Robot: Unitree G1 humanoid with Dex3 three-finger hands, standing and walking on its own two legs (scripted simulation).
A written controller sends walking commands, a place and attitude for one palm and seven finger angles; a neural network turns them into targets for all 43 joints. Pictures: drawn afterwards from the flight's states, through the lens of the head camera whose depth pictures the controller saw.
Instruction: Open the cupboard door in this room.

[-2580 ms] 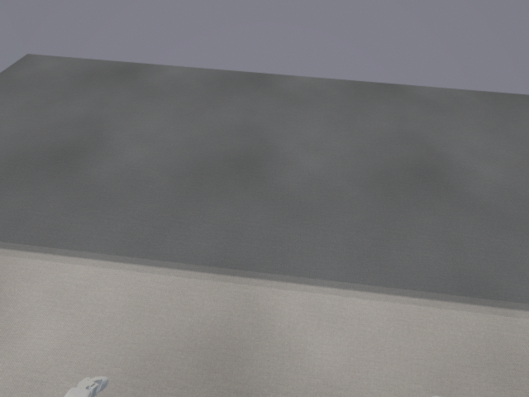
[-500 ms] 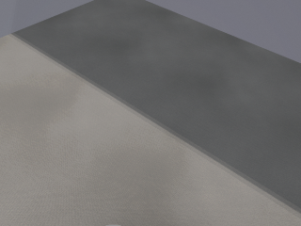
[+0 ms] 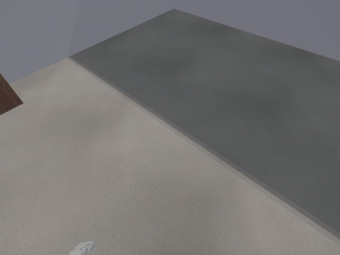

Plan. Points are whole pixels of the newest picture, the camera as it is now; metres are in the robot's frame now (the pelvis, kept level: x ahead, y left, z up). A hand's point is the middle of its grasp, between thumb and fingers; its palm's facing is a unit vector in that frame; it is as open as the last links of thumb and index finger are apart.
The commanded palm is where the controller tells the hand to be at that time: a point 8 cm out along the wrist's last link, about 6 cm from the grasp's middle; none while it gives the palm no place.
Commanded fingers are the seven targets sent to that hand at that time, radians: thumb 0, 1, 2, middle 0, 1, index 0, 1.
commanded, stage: turn or walk to find it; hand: left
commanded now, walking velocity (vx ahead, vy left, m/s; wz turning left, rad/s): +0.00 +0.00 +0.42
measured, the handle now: out of the picture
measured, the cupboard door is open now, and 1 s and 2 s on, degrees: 0 0 0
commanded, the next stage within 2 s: stand and wait in 0.64 s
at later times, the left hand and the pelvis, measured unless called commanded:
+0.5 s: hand out of the picture -0.07 +0.24 -0.19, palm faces +0.27 -0.94 -0.22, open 7.4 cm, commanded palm none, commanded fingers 0.00 0.90 0.90 -0.20 -0.30 -0.20 -0.30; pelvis -0.04 +0.04 +0.00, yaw +13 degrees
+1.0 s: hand out of the picture -0.06 +0.19 -0.15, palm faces +0.34 -0.91 -0.24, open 7.4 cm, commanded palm none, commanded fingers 0.00 0.90 0.90 -0.20 -0.30 -0.20 -0.30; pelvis -0.06 +0.00 +0.01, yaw +19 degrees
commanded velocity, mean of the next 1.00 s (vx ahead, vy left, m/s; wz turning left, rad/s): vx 0.00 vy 0.00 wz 0.26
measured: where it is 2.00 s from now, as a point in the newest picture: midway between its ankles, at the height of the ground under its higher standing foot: outside the picture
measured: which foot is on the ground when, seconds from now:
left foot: up 0.00-0.38, down 0.40-0.92, up 0.94-1.00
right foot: down 0.00-0.42, up 0.44-0.88, down 0.90-1.00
